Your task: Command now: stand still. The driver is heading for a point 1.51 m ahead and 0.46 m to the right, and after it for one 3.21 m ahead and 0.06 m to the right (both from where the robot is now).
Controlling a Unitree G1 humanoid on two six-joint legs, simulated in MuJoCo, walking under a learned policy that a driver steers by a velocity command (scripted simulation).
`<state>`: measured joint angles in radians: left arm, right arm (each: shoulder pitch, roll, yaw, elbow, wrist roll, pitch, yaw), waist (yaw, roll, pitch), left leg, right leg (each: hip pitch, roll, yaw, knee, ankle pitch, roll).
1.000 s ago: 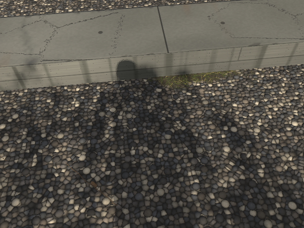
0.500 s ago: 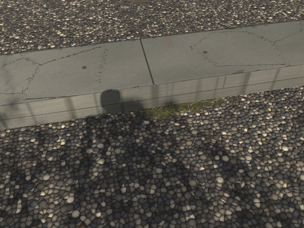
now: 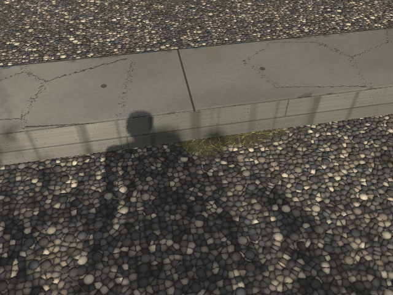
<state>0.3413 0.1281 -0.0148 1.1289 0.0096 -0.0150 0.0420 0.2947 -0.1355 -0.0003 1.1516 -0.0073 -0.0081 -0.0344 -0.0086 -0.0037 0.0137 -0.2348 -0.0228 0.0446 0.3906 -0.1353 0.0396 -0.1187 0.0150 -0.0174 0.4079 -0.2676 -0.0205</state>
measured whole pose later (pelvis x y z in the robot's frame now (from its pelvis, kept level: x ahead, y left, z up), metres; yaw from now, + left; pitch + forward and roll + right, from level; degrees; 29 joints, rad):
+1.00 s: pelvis +0.41 +0.00 +0.00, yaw -4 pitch -1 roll +0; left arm 0.35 0.20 0.06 1.06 0.01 -0.07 0.00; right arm 0.19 -0.20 -0.05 0.96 -0.04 -0.08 0.01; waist 0.02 0.01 0.05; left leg -0.52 0.08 -0.01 1.08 -0.26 0.05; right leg -0.19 0.12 -0.06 0.36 -0.16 -0.14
